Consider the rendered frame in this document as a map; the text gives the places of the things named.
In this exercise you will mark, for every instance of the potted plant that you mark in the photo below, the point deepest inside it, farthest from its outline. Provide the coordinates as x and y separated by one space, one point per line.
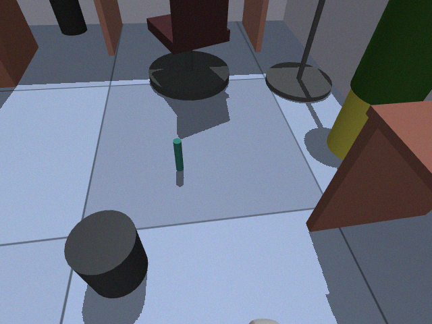
395 68

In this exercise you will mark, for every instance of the coat stand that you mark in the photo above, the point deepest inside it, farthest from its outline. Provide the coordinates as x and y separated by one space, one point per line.
299 81

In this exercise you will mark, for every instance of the office chair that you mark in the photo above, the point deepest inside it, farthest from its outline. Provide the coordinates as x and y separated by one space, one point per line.
185 74

